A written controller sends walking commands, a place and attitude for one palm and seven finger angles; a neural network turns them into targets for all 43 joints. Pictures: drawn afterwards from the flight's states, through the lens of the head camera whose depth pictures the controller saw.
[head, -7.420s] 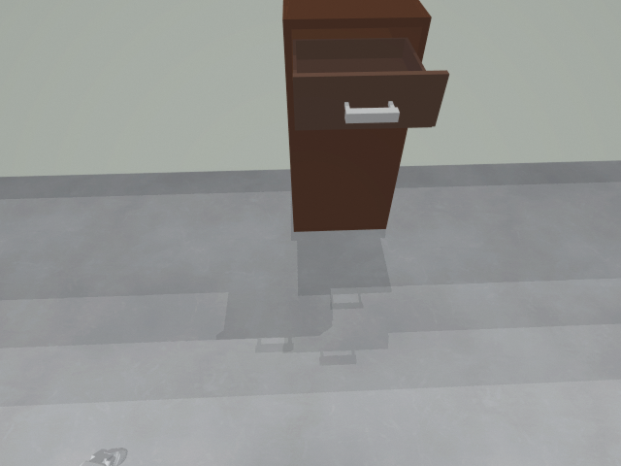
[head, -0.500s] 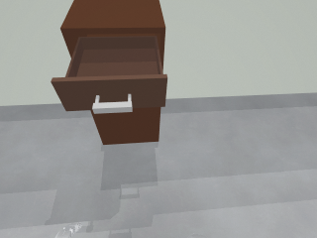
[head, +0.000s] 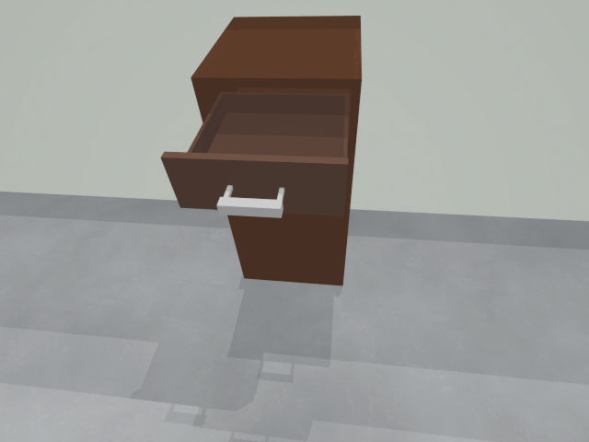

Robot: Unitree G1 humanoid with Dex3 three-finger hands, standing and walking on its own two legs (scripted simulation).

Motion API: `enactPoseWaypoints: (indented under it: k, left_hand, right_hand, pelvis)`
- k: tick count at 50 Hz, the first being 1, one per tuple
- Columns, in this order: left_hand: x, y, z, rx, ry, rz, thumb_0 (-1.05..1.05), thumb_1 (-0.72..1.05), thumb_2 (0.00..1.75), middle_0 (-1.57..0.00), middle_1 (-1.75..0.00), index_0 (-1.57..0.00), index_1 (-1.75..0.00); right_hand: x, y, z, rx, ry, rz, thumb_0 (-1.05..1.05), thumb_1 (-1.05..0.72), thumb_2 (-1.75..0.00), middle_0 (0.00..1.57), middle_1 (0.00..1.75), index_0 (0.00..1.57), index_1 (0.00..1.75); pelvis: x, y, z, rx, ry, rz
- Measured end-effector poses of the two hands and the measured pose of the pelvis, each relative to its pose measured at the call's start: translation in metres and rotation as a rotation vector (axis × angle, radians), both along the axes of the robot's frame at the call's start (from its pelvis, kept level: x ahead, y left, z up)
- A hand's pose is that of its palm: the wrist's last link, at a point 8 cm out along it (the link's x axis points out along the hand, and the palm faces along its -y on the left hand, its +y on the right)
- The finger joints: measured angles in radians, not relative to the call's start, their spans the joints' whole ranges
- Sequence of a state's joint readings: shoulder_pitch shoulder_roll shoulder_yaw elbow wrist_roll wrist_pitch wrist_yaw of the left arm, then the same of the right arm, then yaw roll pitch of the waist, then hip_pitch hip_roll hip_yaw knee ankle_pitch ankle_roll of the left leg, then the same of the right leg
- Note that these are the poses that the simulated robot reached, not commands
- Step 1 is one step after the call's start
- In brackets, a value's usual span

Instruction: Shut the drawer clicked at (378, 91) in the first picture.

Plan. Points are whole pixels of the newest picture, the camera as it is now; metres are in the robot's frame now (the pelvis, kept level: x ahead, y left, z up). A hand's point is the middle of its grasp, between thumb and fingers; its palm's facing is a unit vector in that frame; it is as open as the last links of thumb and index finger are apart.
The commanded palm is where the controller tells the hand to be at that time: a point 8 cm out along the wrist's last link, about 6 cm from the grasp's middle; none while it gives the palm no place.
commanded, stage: take the last steps up to it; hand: left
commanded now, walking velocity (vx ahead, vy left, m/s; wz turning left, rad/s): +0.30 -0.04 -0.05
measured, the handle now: (252, 199) +0.55 +0.13 +0.00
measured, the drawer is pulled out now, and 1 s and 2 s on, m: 0.29 0.29 0.29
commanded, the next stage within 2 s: come to a stop and stand still in 0.68 s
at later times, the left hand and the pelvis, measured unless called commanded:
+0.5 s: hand out of the picture +0.14 +0.22 -0.18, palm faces +0.01 -0.99 -0.16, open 7.4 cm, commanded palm none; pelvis +0.10 +0.03 +0.00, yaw -3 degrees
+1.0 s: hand (233, 376) +0.27 +0.15 -0.18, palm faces +0.01 -0.98 -0.21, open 7.2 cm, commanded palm none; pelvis +0.22 -0.03 -0.01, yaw -3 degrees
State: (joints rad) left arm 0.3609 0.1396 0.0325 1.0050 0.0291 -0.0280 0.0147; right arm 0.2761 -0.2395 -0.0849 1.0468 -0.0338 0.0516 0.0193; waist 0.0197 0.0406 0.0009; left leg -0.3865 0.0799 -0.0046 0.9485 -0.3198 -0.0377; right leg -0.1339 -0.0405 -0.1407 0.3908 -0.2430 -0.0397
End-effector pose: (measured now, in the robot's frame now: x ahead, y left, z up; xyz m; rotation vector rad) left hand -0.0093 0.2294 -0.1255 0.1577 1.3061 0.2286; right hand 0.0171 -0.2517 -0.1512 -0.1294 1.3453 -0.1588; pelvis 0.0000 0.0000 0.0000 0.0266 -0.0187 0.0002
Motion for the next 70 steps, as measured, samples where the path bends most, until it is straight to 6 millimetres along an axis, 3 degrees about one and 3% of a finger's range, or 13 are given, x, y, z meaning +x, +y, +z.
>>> enactPoseWaypoints:
  k: [8, 11, 13, 17, 24, 31, 35, 40, 45, 50, 60, 66, 70]
  left_hand:
    - [-0.078, 0.009, -0.02, -0.103, 0.249, 0.114, 0.0, 0.91, 0.9, -0.2, -0.3, -0.2, -0.3]
    - [-0.084, 0.017, -0.03, -0.137, 0.328, 0.102, 0.0, 0.91, 0.9, -0.2, -0.3, -0.2, -0.3]
    - [-0.071, 0.023, -0.031, -0.145, 0.344, 0.071, 0.0, 0.91, 0.9, -0.2, -0.3, -0.2, -0.3]
    - [-0.012, 0.036, -0.032, -0.141, 0.26, 0.021, 0.01, 0.91, 0.9, -0.2, -0.3, -0.2, -0.3]
    - [0.125, 0.04, -0.03, -0.094, 0.034, -0.054, 0.0, 0.91, 0.9, -0.2, -0.3, -0.2, -0.3]
    - [0.261, 0.006, -0.023, -0.037, -0.113, -0.183, 0.0, 0.91, 0.9, -0.2, -0.3, -0.2, -0.3]
    - [0.303, -0.017, -0.027, -0.008, -0.187, -0.195, 0.0, 0.91, 0.9, -0.2, -0.3, -0.2, -0.3]
    - [0.298, -0.038, -0.018, -0.021, -0.142, -0.153, 0.0, 0.91, 0.9, -0.2, -0.3, -0.2, -0.3]
    - [0.287, -0.035, -0.014, -0.002, -0.083, -0.112, -0.01, 0.95, 0.9, -0.2, -0.3, -0.21, -0.3]
    - [0.273, -0.032, -0.027, -0.033, -0.029, -0.072, -0.01, 0.94, 0.9, -0.2, -0.3, -0.21, -0.3]
    - [0.234, -0.028, -0.036, -0.05, 0.077, -0.031, 0.0, 0.91, 0.9, -0.2, -0.3, -0.2, -0.3]
    - [0.2, -0.035, -0.025, -0.002, 0.117, -0.057, 0.0, 0.91, 0.9, -0.2, -0.3, -0.2, -0.3]
    - [0.191, -0.037, -0.019, 0.033, 0.095, -0.067, 0.0, 0.91, 0.9, -0.2, -0.3, -0.2, -0.3]
  right_hand:
    - [0.079, 0.045, 0.014, -0.027, -0.14, 0.092, 0.01, -0.91, -0.9, 0.19, 0.3, 0.19, 0.29]
    - [0.095, 0.066, 0.015, -0.031, -0.203, 0.078, 0.01, -0.91, -0.9, 0.2, 0.3, 0.19, 0.29]
    - [0.095, 0.074, 0.019, -0.031, -0.217, 0.041, 0.01, -0.92, -0.9, 0.2, 0.3, 0.2, 0.29]
    - [0.084, 0.067, 0.026, -0.076, -0.183, -0.019, -0.02, -0.96, -0.9, 0.2, 0.3, 0.2, 0.3]
    - [0.035, 0.065, 0.016, -0.048, 0.052, -0.079, -0.01, -0.94, -0.9, 0.2, 0.3, 0.2, 0.3]
    - [0.009, 0.057, -0.004, 0.038, 0.256, -0.18, 0.01, -0.92, -0.9, 0.2, 0.3, 0.2, 0.3]
    - [0.027, 0.038, -0.021, 0.073, 0.311, -0.191, 0.01, -0.91, -0.9, 0.2, 0.3, 0.2, 0.3]
    - [0.104, 0.008, -0.019, 0.046, 0.173, -0.142, 0.01, -0.91, -0.9, 0.2, 0.3, 0.2, 0.29]
    - [0.187, -0.004, -0.012, 0.023, -0.003, -0.087, 0.01, -0.91, -0.9, 0.19, 0.3, 0.19, 0.29]
    - [0.234, -0.008, -0.008, -0.02, -0.08, -0.055, 0.02, -0.95, -0.9, 0.2, 0.3, 0.19, 0.29]
    - [0.258, 0.001, 0.0, -0.027, -0.118, -0.002, 0.01, -0.94, -0.9, 0.2, 0.3, 0.2, 0.29]
    - [0.256, -0.007, -0.012, 0.029, -0.152, 0.003, 0.01, -0.92, -0.9, 0.2, 0.3, 0.2, 0.3]
    - [0.248, -0.017, -0.012, 0.039, -0.164, -0.005, 0.01, -0.92, -0.9, 0.2, 0.3, 0.2, 0.3]
  pelvis:
    - [0.021, 0.03, -0.006, -0.035, 0.011, -0.007]
    - [0.032, 0.041, -0.012, -0.034, -0.002, -0.032]
    - [0.042, 0.045, -0.009, -0.036, -0.008, -0.044]
    - [0.061, 0.049, -0.003, -0.036, -0.012, -0.045]
    - [0.098, 0.037, -0.003, -0.027, -0.011, -0.048]
    - [0.148, 0.003, -0.019, -0.016, -0.006, -0.062]
    - [0.174, -0.021, -0.032, -0.016, -0.014, -0.053]
    - [0.195, -0.03, -0.018, -0.022, -0.023, -0.045]
    - [0.211, -0.034, -0.011, -0.03, -0.013, -0.046]
    - [0.222, -0.026, -0.015, -0.046, -0.022, -0.056]
    - [0.213, -0.024, -0.015, -0.006, -0.027, -0.062]
    - [0.197, -0.036, -0.017, -0.011, -0.03, -0.062]
    - [0.191, -0.044, -0.018, -0.01, -0.018, -0.055]
